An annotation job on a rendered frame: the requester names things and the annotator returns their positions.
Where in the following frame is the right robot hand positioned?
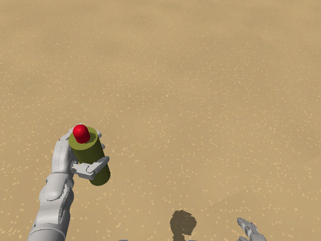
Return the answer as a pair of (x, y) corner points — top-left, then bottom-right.
(237, 217), (266, 241)

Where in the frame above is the bottle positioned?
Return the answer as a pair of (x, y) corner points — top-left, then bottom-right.
(68, 125), (110, 186)

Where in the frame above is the left robot arm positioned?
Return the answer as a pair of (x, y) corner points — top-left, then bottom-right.
(27, 172), (74, 241)

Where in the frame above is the left robot hand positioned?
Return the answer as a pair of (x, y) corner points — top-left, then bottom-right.
(51, 123), (109, 180)

